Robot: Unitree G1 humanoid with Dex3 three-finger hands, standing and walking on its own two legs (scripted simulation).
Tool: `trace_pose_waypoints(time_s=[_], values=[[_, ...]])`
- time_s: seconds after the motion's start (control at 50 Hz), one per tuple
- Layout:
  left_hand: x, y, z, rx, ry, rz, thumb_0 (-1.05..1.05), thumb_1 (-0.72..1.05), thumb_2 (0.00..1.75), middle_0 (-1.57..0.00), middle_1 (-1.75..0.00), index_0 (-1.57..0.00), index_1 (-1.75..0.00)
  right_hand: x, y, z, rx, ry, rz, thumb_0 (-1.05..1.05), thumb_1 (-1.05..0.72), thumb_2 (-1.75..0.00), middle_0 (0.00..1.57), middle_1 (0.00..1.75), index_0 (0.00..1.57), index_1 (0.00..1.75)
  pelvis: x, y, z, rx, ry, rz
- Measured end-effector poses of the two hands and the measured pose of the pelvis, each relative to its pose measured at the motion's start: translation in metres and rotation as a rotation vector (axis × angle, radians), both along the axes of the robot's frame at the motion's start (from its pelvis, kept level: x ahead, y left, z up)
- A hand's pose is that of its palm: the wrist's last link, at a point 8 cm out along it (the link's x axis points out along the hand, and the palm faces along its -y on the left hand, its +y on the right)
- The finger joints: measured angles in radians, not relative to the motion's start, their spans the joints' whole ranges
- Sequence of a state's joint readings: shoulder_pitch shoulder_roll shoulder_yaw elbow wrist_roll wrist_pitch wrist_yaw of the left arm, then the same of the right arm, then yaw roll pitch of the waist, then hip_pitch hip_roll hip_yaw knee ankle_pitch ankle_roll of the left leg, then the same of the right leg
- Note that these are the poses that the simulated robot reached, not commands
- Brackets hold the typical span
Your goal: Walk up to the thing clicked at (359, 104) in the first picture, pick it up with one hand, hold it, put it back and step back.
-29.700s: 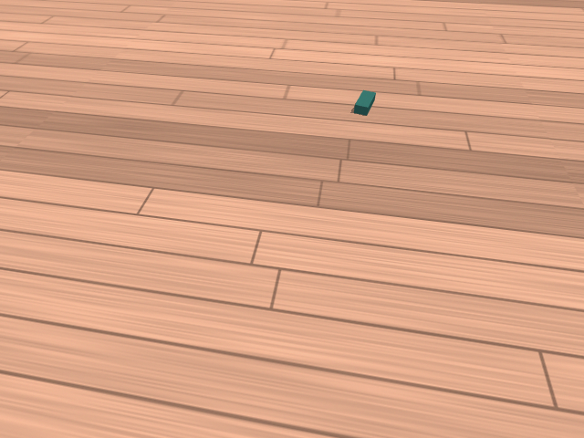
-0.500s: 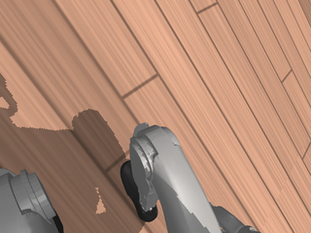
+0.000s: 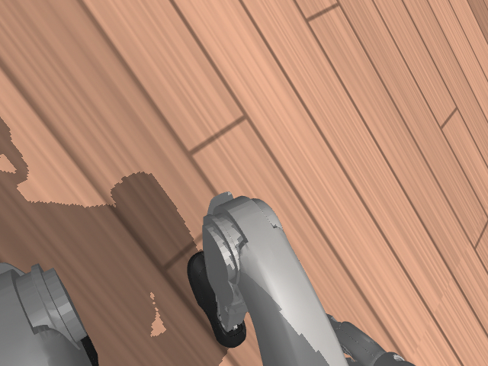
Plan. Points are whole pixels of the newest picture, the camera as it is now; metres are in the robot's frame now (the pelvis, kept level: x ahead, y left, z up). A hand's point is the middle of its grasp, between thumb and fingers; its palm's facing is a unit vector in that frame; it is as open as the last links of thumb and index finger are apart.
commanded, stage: close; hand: left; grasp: from above
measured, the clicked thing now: out of the picture +0.45 +0.33 -0.27
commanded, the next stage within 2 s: settle in 1.02 s
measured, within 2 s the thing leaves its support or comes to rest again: leaves its support in 1.50 s
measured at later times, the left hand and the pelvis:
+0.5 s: hand out of the picture +0.43 +0.33 -0.25, palm faces -0.45 -0.14 -0.88, open 11.4 cm; pelvis +0.00 +0.00 +0.00, yaw +0 degrees
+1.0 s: hand out of the picture +0.44 +0.33 -0.25, palm faces -0.45 -0.14 -0.88, open 11.3 cm; pelvis +0.00 +0.00 +0.00, yaw +0 degrees
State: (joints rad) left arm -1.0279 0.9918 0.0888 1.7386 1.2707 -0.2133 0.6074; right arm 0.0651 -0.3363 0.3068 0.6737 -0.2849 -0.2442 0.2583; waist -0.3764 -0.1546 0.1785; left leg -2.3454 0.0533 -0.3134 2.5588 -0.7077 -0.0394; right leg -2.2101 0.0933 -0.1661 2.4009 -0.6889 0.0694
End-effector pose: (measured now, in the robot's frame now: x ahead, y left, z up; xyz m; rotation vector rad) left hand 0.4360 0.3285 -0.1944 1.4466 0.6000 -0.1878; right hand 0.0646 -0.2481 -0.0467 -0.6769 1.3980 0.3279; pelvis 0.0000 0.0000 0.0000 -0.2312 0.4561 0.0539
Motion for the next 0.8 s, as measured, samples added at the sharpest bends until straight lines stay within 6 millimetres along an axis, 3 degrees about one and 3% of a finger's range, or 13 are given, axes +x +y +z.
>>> trace_pose_waypoints(time_s=[0.38, 0.62, 0.8], values=[[0.002, 0.002, 0.003, -0.003, -0.020, 0.001, 0.00, -0.10, 0.72, -0.34, -0.84, -0.36, -0.81, -0.006, 0.005, 0.001, -0.005, 0.016, 0.003, 0.00, -0.90, -0.90, 0.20, 0.30, 0.20, 0.30, -0.002, 0.000, 0.002, -0.004, -0.003, -0.001], [0.004, 0.003, 0.005, 0.000, -0.021, -0.001, 0.00, -0.09, 0.60, -0.43, -0.79, -0.45, -0.75, 0.001, 0.007, -0.001, -0.003, 0.011, 0.008, 0.00, -0.90, -0.90, 0.20, 0.30, 0.20, 0.30, 0.000, 0.000, 0.004, -0.006, 0.010, -0.005], [0.004, 0.002, 0.005, 0.001, -0.028, 0.000, 0.00, -0.11, 0.61, -0.46, -0.75, -0.49, -0.73, 0.004, 0.005, 0.000, -0.014, 0.005, 0.011, 0.00, -0.90, -0.90, 0.20, 0.30, 0.20, 0.30, 0.000, 0.000, 0.004, -0.005, 0.011, -0.002]])
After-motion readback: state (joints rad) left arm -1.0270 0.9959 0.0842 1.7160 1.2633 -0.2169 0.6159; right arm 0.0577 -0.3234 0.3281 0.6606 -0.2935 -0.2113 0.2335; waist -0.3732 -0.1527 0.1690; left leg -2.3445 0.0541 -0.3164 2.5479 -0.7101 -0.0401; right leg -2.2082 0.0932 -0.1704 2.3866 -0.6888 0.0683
